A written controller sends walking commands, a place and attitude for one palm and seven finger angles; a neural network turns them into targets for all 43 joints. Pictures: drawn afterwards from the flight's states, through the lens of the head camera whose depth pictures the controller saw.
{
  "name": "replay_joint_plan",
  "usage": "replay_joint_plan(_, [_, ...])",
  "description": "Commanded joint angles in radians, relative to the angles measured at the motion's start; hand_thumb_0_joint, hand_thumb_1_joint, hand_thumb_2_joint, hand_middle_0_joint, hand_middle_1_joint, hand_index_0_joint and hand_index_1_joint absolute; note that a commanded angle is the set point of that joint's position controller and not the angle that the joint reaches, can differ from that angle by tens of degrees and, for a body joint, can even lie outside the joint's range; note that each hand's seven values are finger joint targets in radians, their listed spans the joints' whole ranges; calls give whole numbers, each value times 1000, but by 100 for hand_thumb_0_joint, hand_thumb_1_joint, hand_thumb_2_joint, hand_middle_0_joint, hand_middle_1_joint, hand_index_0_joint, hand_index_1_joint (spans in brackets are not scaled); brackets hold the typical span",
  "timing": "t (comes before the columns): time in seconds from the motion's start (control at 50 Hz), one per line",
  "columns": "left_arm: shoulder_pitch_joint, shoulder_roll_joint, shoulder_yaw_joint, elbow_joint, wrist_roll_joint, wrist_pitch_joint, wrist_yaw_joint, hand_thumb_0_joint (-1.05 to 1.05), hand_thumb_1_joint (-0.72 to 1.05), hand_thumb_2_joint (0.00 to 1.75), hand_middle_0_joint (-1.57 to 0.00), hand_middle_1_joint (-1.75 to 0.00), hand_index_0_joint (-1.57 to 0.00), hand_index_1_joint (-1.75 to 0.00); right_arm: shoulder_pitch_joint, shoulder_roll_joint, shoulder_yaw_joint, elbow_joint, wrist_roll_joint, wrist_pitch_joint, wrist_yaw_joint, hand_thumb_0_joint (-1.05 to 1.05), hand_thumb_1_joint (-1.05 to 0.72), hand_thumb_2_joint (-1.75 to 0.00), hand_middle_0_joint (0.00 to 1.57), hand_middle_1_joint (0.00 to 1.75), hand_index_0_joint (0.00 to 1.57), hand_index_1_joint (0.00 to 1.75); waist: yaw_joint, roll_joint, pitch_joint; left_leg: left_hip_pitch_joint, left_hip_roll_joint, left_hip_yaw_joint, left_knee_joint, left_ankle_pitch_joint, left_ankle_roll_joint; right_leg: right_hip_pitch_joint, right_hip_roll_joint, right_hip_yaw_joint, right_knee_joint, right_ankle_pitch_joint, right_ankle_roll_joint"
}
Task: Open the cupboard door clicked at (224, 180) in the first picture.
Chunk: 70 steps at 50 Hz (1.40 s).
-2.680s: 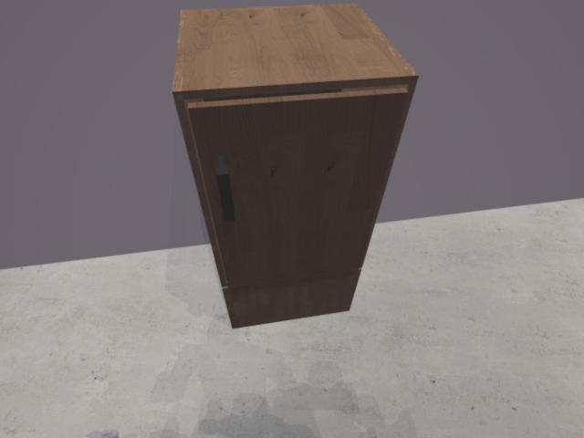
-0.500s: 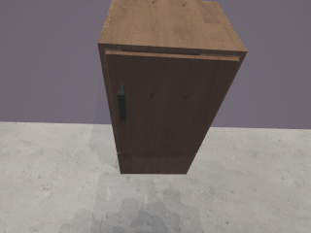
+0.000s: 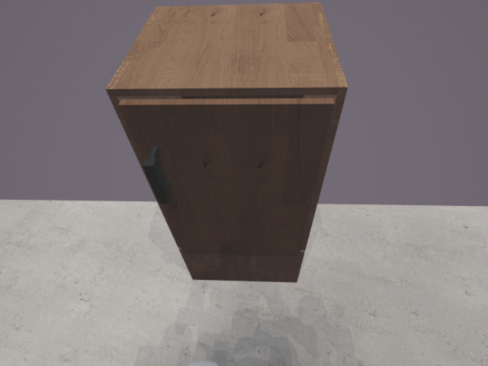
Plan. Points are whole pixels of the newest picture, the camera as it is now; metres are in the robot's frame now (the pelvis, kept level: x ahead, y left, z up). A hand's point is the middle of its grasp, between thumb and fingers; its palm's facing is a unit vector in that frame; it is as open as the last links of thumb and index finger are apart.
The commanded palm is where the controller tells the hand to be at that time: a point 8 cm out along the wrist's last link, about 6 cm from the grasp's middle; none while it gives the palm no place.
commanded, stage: come to a stop and stand still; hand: left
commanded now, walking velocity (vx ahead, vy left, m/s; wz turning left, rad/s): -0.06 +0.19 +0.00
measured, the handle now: (159, 175) +0.49 +0.23 -0.02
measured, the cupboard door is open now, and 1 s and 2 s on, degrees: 0 0 0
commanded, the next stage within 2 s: look again from close up in 1.60 s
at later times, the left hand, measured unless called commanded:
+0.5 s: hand out of the picture -0.06 +0.24 -0.17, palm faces +0.07 -0.98 -0.19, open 7.4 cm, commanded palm none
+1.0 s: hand out of the picture +0.04 +0.21 -0.16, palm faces -0.02 -0.97 -0.25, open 7.3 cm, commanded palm none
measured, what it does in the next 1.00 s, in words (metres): steps on the spot: left foot, then right foot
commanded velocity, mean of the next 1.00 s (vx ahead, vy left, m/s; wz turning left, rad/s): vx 0.05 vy -0.03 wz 0.00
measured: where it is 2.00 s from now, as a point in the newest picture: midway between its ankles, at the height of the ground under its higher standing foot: outside the picture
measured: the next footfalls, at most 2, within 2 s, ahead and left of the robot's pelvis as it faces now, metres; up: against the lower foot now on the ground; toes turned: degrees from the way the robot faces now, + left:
left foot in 0.32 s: -0.02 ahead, +0.15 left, +0.00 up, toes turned +1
right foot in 0.68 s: +0.00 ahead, -0.09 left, +0.00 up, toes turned -2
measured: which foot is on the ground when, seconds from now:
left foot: up 0.00-0.30, down 0.32-1.00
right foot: down 0.00-0.32, up 0.34-0.66, down 0.68-1.00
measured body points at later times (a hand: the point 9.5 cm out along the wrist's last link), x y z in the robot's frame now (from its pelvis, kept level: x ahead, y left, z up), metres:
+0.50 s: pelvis -0.04 +0.05 +0.01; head -0.04 +0.07 +0.46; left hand -0.06 +0.30 -0.15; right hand -0.05 -0.18 -0.13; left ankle -0.07 +0.15 -0.73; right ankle -0.04 -0.08 -0.67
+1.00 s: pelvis -0.01 +0.03 +0.00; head +0.00 +0.00 +0.45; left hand +0.05 +0.26 -0.15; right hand -0.03 -0.17 -0.18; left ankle -0.06 +0.15 -0.73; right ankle -0.04 -0.09 -0.73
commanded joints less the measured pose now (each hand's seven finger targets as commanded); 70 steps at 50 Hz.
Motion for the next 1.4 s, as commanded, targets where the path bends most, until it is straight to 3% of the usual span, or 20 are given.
replay_joint_plan(0.0, [154,227,61,-14,-3,-8,37,0,90,90,-20,-30,-20,-30,-6,-29,2,-73,-8,9,13,0,-90,-90,20,30,20,30,50,-133,-113,-119,18,-69,82,29,-16,219,-351,310,-177,543,-174])
replay_joint_plan(0.18, [78,258,66,-52,13,12,17,0,90,90,-20,-30,-20,-30,21,-17,5,-102,-1,-1,37,0,-90,-90,20,30,20,30,23,-243,-81,92,1,8,-218,48,16,-4,-264,305,-343,-190,-98])
replay_joint_plan(0.26, [47,205,51,-32,-5,26,2,0,90,90,-20,-30,-20,-30,211,-24,19,-24,-1,-33,20,0,-90,-90,20,30,20,30,-52,-124,-76,387,13,0,-624,127,41,-186,-120,183,-251,-381,27])
replay_joint_plan(0.3, [57,102,30,-57,-15,26,-8,0,90,90,-20,-30,-20,-30,152,-146,6,-69,-19,-40,3,0,-90,-90,20,30,20,30,-37,222,65,130,341,-422,-903,-261,155,-253,31,31,134,-250,83])
replay_joint_plan(0.32, [26,106,33,-47,-2,32,-11,0,90,90,-20,-30,-20,-30,77,-140,9,-78,-21,-43,0,0,-90,-90,20,30,20,30,-33,218,105,-9,345,-462,-949,-291,178,-209,8,114,253,-216,73])
replay_joint_plan(0.38, [150,107,39,20,3,30,-28,0,90,90,-20,-30,-20,-30,10,-87,29,-76,-11,-59,-11,0,-90,-90,20,30,20,30,31,64,87,27,244,-261,-886,-52,160,-193,28,124,470,-113,77])
replay_joint_plan(0.56, [43,65,5,9,-11,18,-32,0,90,90,-20,-30,-20,-30,219,-73,28,41,-18,-71,-32,0,-90,-90,20,30,20,30,-56,107,19,260,269,-241,-760,398,194,-109,2,80,134,-210,72])
replay_joint_plan(0.6, [97,60,3,39,-16,11,-26,0,90,90,-20,-30,-20,-30,209,-65,32,55,-13,-70,-32,0,-90,-90,20,30,20,30,-28,97,-9,233,238,-211,-690,518,173,13,24,61,1,-138,64])
replay_joint_plan(0.62, [244,99,-10,133,-14,-18,27,0,90,90,-20,-30,-20,-30,25,-105,35,-1,5,-87,-10,0,-90,-90,20,30,20,30,76,116,-3,65,221,-52,-433,525,89,103,-77,190,-60,56,6])
replay_joint_plan(0.64, [248,164,-5,99,-12,-33,18,0,90,90,-20,-30,-20,-30,55,27,56,-47,0,-76,8,0,-90,-90,20,30,20,30,44,-147,20,-40,53,-3,-360,99,44,92,-126,314,-242,-101,-13])
replay_joint_plan(0.66, [200,169,-14,81,-9,-41,15,0,90,90,-20,-30,-20,-30,130,46,64,-45,-5,-68,17,0,-90,-90,20,30,20,30,-13,-203,-20,5,28,8,-268,25,36,34,-202,376,-299,-250,-79])
replay_joint_plan(0.68, [140,173,-11,60,-3,-37,14,0,90,90,-20,-30,-20,-30,184,61,64,-41,-8,-76,25,0,-90,-90,20,30,20,30,-50,-70,-102,107,5,20,-306,102,32,45,-152,268,-201,-44,-85])
replay_joint_plan(0.7, [124,167,-4,62,-11,-53,16,0,90,90,-20,-30,-20,-30,240,80,72,-16,-5,-72,22,0,-90,-90,20,30,20,30,-63,-187,-195,131,13,30,-352,122,28,123,-130,241,-146,82,-86])
replay_joint_plan(0.72, [115,136,-8,77,-21,-58,20,0,90,90,-20,-30,-20,-30,245,51,71,0,-4,-77,16,0,-90,-90,20,30,20,30,-62,-222,-173,145,34,-10,-406,204,34,127,-114,230,-88,202,-71])
replay_joint_plan(0.76, [112,109,-18,83,-24,-45,19,0,90,90,-20,-30,-20,-30,242,26,71,24,-1,-88,6,0,-90,-90,20,30,20,30,-44,41,-100,177,92,-59,-481,450,47,101,-58,172,-6,210,-28])
replay_joint_plan(0.8, [115,101,-18,92,-23,-38,18,0,90,90,-20,-30,-20,-30,222,21,75,25,-4,-88,-7,0,-90,-90,20,30,20,30,-23,143,-16,142,129,-76,-497,673,63,103,-27,142,17,181,-14])
replay_joint_plan(0.86, [121,103,-15,94,-24,-36,18,0,90,90,-20,-30,-20,-30,215,11,72,18,-1,-79,-12,0,-90,-90,20,30,20,30,-23,-36,-10,145,108,-59,-490,547,52,118,-42,158,-10,256,-16])
replay_joint_plan(0.96, [105,112,-11,80,-23,-36,18,0,90,90,-20,-30,-20,-30,193,18,71,37,0,-76,-11,0,-90,-90,20,30,20,30,-26,-93,-5,173,88,-50,-530,459,46,127,-57,168,-27,316,-12])
replay_joint_plan(1.24, [134,133,-1,84,-19,-38,15,0,90,90,-20,-30,-20,-30,150,8,68,52,2,-71,-14,0,-90,-90,20,30,20,30,-18,-72,-42,219,77,-30,-545,440,38,175,-77,184,-65,418,-18])
replay_joint_plan(1.38, [140,127,-6,95,-19,-34,11,0,90,90,-20,-30,-20,-30,136,9,69,62,3,-68,-13,0,-90,-90,20,30,20,30,-15,-59,-2,214,82,-36,-569,387,40,139,-70,184,-108,275,-16])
